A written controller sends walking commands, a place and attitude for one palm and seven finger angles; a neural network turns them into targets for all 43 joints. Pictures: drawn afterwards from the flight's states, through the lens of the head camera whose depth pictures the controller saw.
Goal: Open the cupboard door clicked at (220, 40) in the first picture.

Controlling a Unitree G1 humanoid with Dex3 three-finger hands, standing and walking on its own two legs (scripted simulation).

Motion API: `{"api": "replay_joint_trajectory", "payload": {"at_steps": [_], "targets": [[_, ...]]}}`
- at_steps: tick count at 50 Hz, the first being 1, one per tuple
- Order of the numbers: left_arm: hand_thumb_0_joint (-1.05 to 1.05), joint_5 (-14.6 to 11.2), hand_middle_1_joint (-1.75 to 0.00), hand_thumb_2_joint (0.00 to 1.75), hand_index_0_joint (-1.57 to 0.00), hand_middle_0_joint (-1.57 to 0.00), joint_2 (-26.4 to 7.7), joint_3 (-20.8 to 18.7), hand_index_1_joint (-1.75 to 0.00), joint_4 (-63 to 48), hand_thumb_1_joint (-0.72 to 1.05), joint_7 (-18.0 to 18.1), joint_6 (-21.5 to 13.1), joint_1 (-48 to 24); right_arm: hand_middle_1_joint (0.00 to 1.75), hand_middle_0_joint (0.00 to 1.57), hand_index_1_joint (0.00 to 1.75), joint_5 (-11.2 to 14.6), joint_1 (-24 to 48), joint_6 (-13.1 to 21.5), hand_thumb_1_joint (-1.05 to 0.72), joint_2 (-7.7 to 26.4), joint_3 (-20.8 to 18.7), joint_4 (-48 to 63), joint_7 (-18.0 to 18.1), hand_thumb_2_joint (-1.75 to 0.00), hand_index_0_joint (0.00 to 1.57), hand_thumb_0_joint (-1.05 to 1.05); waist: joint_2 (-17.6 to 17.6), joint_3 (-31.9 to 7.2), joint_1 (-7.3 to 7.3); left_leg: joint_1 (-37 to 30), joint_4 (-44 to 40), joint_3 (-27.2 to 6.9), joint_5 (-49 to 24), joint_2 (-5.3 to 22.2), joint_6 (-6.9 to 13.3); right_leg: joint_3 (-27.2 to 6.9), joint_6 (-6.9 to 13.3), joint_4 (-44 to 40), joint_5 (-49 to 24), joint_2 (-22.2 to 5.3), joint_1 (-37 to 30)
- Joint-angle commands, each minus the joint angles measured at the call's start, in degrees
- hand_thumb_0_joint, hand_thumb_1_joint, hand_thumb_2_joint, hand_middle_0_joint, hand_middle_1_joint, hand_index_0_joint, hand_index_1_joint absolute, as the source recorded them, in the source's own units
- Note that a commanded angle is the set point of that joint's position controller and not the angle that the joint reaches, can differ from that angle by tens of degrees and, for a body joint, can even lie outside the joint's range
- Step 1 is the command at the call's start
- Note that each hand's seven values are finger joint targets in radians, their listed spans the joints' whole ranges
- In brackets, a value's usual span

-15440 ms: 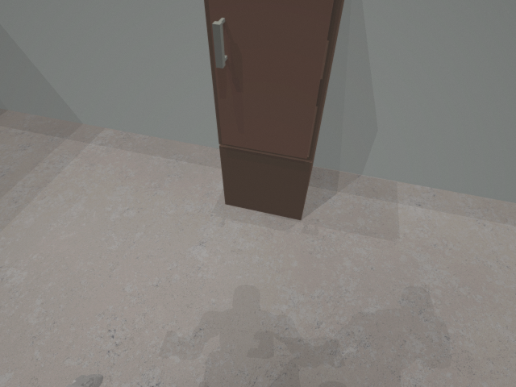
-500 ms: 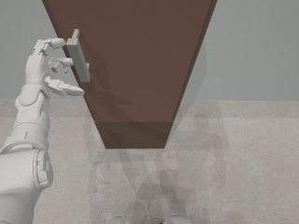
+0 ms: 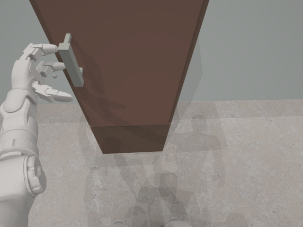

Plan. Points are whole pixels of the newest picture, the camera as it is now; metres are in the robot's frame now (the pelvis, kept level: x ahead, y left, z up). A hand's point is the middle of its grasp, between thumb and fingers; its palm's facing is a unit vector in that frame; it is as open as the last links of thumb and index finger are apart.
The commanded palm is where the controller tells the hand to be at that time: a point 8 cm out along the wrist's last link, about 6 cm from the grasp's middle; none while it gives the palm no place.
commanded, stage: move the hooked fingers beside the handle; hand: left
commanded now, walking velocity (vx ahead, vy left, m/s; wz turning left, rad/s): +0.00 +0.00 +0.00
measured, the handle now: (73, 61) +0.53 +0.19 +0.11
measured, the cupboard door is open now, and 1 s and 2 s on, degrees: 0 0 0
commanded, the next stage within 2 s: slide the fingers in behind the handle in 1.10 s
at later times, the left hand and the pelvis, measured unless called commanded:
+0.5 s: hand (47, 78) +0.46 +0.24 +0.11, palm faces +0.00 -1.00 +0.00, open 14.0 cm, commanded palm +0.45 +0.29 +0.11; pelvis -0.01 +0.00 +0.00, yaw +1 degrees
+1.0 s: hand (43, 79) +0.46 +0.25 +0.11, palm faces +0.01 -1.00 +0.01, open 14.0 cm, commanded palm +0.43 +0.29 +0.11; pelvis -0.01 +0.01 +0.00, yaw +0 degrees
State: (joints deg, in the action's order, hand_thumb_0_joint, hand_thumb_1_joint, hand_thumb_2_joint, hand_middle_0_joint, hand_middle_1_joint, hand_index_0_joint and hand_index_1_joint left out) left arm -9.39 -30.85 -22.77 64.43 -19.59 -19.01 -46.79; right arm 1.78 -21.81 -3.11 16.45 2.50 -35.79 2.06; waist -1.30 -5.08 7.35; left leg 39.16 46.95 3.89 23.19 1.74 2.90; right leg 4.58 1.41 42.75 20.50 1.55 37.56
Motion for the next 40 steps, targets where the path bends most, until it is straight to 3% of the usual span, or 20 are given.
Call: {"api": "replay_joint_trajectory", "payload": {"at_steps": [1,3,5,6,10,12,14,15,17,20,21,23,26,29,32,33,34,36,37,40], "targets": [[0.0,-1.5,-1.2,0.3,-0.3,-0.3,-16.8,-2.7,-1.2,-12.3,-0.5,-1.2,-3.9,-21.6,0.3,0.2,0.3,0.1,-6.5,0.7,-0.9,9.9,-3.7,4.2,0.8,-0.9,0.2,0.0,-4.9,-23.3,-0.78,-17.1,-4.4,-5.7,-26.7,-0.3,-1.1,-2.9,-0.4,-3.2,-22.5,1.2,-9.7],[0.0,-1.8,-1.2,0.3,-0.3,-0.3,-16.0,-2.1,-1.2,-11.7,-0.5,-1.6,-3.3,-22.2,0.3,0.2,0.3,0.1,-6.6,0.6,-0.9,9.9,-3.8,4.4,1.0,-0.9,0.2,0.0,-4.4,-22.1,-0.02,-16.9,-4.4,-5.5,-25.7,-0.4,-0.8,-3.0,-0.3,-3.6,-22.0,1.2,-9.3],[0.0,-1.9,-1.2,0.3,-0.3,-0.3,-19.6,-4.4,-1.2,-10.1,-0.5,-2.0,-2.6,-21.6,0.3,0.2,0.3,0.2,-6.7,0.4,-0.9,10.4,-3.7,4.4,1.3,-0.9,0.2,0.0,-1.8,-21.0,-0.18,-13.4,-4.8,-5.1,-22.3,-0.6,-0.5,-3.6,-0.6,-4.0,-21.6,1.0,-11.0],[0.0,-1.8,-1.2,0.3,-0.3,-0.3,-19.5,-4.0,-1.2,-10.2,-0.5,-2.4,-2.6,-22.3,0.3,0.2,0.3,0.2,-6.6,0.5,-0.9,10.4,-3.5,4.6,1.4,-0.9,0.2,0.0,-2.1,-20.8,0.03,-13.0,-5.0,-5.0,-21.5,-0.7,-0.4,-3.6,-0.6,-4.1,-21.2,0.9,-11.1],[0.0,-2.1,-1.2,0.3,-0.3,-0.3,-18.8,-3.2,-1.2,-14.3,-0.5,-3.4,-4.7,-23.9,0.3,0.2,0.3,0.2,-6.5,0.7,-0.9,10.2,-3.8,4.3,1.5,-0.9,0.2,0.0,-7.5,-24.5,-0.16,-18.7,-4.4,-5.8,-25.3,-0.4,-1.0,-3.4,-0.2,-3.7,-21.1,1.2,-8.9],[0.0,-2.5,-1.2,0.3,-0.3,-0.3,-16.5,-1.3,-1.2,-12.8,-0.5,-4.0,-4.6,-24.5,0.3,0.2,0.3,0.2,-6.2,0.8,-0.9,10.2,-3.8,3.7,1.5,-0.9,0.2,0.0,-6.6,-21.8,0.76,-18.6,-4.5,-6.2,-23.2,-0.1,-1.2,-3.0,-0.3,-4.2,-18.4,1.3,-6.4],[0.0,-2.9,-1.2,0.3,-0.3,-0.3,-17.2,-1.8,-1.2,-9.6,-0.5,-4.3,-3.5,-23.9,0.3,0.2,0.3,0.3,-6.4,0.8,-0.9,10.7,-3.6,3.4,1.8,-0.9,0.2,0.0,-4.3,-19.9,0.94,-16.6,-4.9,-6.4,-21.3,-0.2,-0.9,-2.9,-0.2,-4.4,-17.4,1.2,-6.1],[0.0,-2.6,-1.2,0.3,-0.3,-0.3,-18.1,-1.9,-1.2,-9.3,-0.5,-4.3,-3.0,-24.9,0.3,0.2,0.3,0.4,-6.3,0.8,-0.9,10.9,-3.6,3.5,1.9,-0.9,0.2,0.0,-5.0,-19.3,1.08,-15.8,-5.1,-6.4,-19.6,-0.2,-0.9,-3.0,-0.3,-4.5,-16.1,1.0,-5.7],[0.0,-2.3,-1.2,0.3,-0.3,-0.3,-16.2,0.0,-1.2,-8.5,-0.5,-4.2,-2.1,-26.2,0.3,0.2,0.3,0.3,-6.3,1.2,-0.9,10.8,-3.4,3.4,2.0,-0.9,0.2,0.0,-4.3,-18.1,1.99,-15.1,-5.3,-6.6,-17.3,-0.2,-0.8,-2.9,-0.4,-4.7,-13.9,0.9,-4.0],[0.0,-1.6,-1.2,0.3,-0.3,-0.3,-18.5,-1.5,-1.2,-10.0,-0.5,-2.9,-3.1,-28.8,0.3,0.2,0.3,0.0,-7.0,1.5,-0.9,11.1,-3.6,3.1,2.0,-0.9,0.2,0.0,-5.7,-21.5,1.65,-17.5,-4.7,-7.5,-18.9,-0.1,-1.1,-2.8,-0.2,-4.0,-13.7,1.0,-3.4],[0.0,-1.4,-1.2,0.3,-0.3,-0.3,-17.2,0.0,-1.2,-11.0,-0.5,-2.7,-3.6,-30.9,0.3,0.2,0.3,-0.1,-7.0,1.7,-0.9,11.0,-3.4,3.0,1.9,-0.9,0.2,0.0,-7.5,-22.0,2.16,-18.5,-4.7,-7.8,-19.3,0.0,-1.5,-2.6,-0.2,-3.7,-13.3,0.9,-2.3],[0.0,-1.8,-1.2,0.3,-0.3,-0.3,-16.7,-1.0,-1.2,-11.6,-0.5,-2.1,-4.4,-30.2,0.3,0.2,0.3,-0.4,-7.6,2.0,-0.9,10.8,-3.7,2.8,1.5,-0.9,0.2,0.0,-7.2,-24.0,1.52,-20.7,-4.0,-8.2,-22.5,0.1,-1.6,-2.4,0.1,-3.3,-14.7,1.3,-2.6],[0.0,-1.0,-1.2,0.3,-0.3,-0.3,-20.1,-3.6,-1.2,-8.5,-0.5,-1.8,-3.5,-27.5,0.3,0.2,0.3,-0.3,-7.8,1.7,-0.9,11.1,-3.5,3.0,1.4,-0.9,0.2,0.0,-5.1,-23.6,0.51,-17.1,-4.2,-7.6,-21.9,0.0,-1.5,-2.6,-0.2,-3.0,-15.7,1.2,-5.1],[0.0,-0.3,-1.2,0.3,-0.3,-0.3,-21.6,-4.8,-1.2,-9.3,-0.5,-1.6,-3.3,-24.5,0.3,0.2,0.3,-0.3,-7.7,1.3,-0.9,11.0,-3.5,4.1,1.2,-0.9,0.2,0.0,-5.6,-24.3,-0.48,-17.0,-4.1,-7.0,-24.1,0.0,-1.5,-2.7,-0.2,-2.7,-17.7,1.2,-6.4],[0.0,-0.7,-1.2,0.3,-0.3,-0.3,-19.3,-3.3,-1.2,-11.6,-0.5,-1.8,-3.4,-24.5,0.3,0.2,0.3,-0.3,-7.6,1.0,-0.9,10.7,-3.6,4.7,0.9,-0.9,0.2,0.0,-6.6,-23.9,-0.28,-17.9,-4.3,-6.7,-24.1,0.1,-1.5,-2.5,-0.2,-3.0,-17.8,1.4,-6.3],[0.0,-1.3,-1.2,0.3,-0.3,-0.3,-20.6,-4.8,-1.2,-11.2,-0.5,-1.9,-3.6,-23.1,0.3,0.2,0.3,-0.2,-7.8,0.8,-0.9,10.8,-3.8,4.9,1.0,-0.9,0.2,0.0,-4.3,-24.0,-0.63,-17.2,-4.2,-6.6,-24.5,0.1,-1.3,-2.6,-0.1,-3.0,-18.4,1.6,-7.7],[0.0,-1.3,-1.2,0.3,-0.3,-0.3,-21.1,-5.0,-1.2,-11.9,-0.5,-2.0,-3.7,-23.4,0.3,0.2,0.3,-0.1,-7.6,0.7,-0.9,10.8,-3.8,4.9,1.1,-0.9,0.2,0.0,-5.1,-24.0,-0.57,-17.3,-4.5,-6.5,-24.7,0.1,-1.3,-2.7,-0.2,-3.1,-18.8,1.5,-7.6],[0.0,-1.6,-1.2,0.3,-0.3,-0.3,-17.8,-2.5,-1.2,-12.5,-0.5,-2.5,-3.5,-24.6,0.3,0.2,0.3,0.0,-7.3,0.8,-0.9,10.5,-3.8,4.7,1.0,-0.9,0.2,0.0,-6.5,-22.7,0.39,-18.1,-4.6,-6.3,-24.1,0.2,-1.3,-2.6,-0.4,-3.6,-18.2,1.5,-6.1],[0.0,-1.6,-1.2,0.3,-0.3,-0.3,-19.2,-3.8,-1.2,-11.3,-0.5,-2.6,-3.3,-22.9,0.3,0.2,0.3,0.0,-7.7,0.7,-0.9,10.7,-3.8,4.6,1.1,-0.9,0.2,0.0,-5.0,-21.9,-0.22,-17.3,-4.7,-6.5,-23.1,0.2,-1.3,-2.5,-0.2,-3.6,-17.4,1.6,-6.3],[0.0,-1.5,-1.2,0.3,-0.3,-0.3,-19.2,-3.1,-1.2,-11.1,-0.5,-3.0,-3.2,-24.6,0.3,0.2,0.3,0.0,-7.6,0.7,-0.9,10.8,-3.7,4.2,1.4,-0.9,0.2,0.0,-5.1,-21.1,0.55,-16.7,-5.0,-6.6,-22.1,0.2,-1.2,-2.7,-0.2,-3.9,-16.8,1.4,-5.9]]}}
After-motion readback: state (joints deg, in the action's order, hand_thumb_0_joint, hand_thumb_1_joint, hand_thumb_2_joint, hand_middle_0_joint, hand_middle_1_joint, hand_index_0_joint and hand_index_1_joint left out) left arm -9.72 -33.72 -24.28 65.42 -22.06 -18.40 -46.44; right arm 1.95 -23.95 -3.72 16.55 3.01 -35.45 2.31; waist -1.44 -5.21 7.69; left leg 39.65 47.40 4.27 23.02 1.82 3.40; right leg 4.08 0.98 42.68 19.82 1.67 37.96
